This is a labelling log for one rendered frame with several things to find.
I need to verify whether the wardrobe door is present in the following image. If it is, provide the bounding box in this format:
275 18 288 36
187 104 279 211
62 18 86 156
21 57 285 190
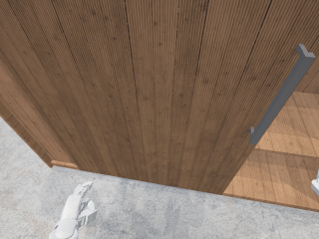
0 0 319 195
0 59 75 164

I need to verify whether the robot left forearm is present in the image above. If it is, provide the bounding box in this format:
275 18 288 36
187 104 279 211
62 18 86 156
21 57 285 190
49 218 79 239

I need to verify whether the handle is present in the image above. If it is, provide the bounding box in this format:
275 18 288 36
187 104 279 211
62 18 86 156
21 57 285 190
249 44 316 145

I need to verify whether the robot left hand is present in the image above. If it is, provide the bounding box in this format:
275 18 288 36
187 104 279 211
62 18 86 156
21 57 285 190
60 181 98 228

